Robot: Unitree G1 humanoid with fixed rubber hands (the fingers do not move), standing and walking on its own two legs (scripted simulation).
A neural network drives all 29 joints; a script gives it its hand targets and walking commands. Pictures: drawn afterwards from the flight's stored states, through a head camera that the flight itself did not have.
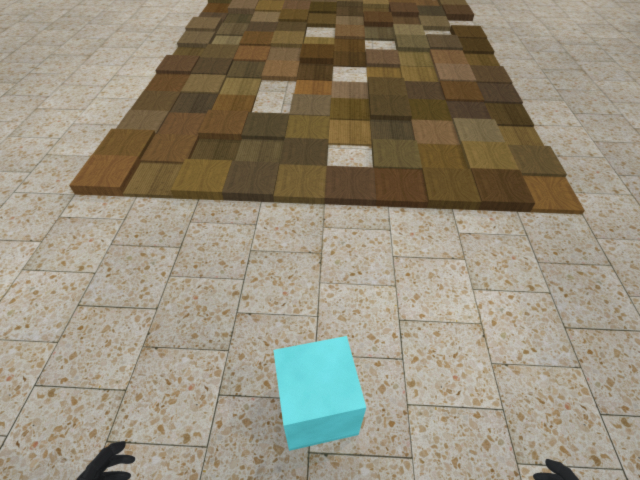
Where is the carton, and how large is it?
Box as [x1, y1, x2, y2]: [273, 336, 365, 450]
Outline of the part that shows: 346,336 273,350 283,425 289,450 358,434 365,410 365,404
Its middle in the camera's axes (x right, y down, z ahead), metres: -0.01 +0.45 +1.11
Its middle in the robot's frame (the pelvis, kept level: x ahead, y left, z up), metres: +0.45 +0.03 -0.66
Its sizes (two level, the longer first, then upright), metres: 0.210 0.200 0.250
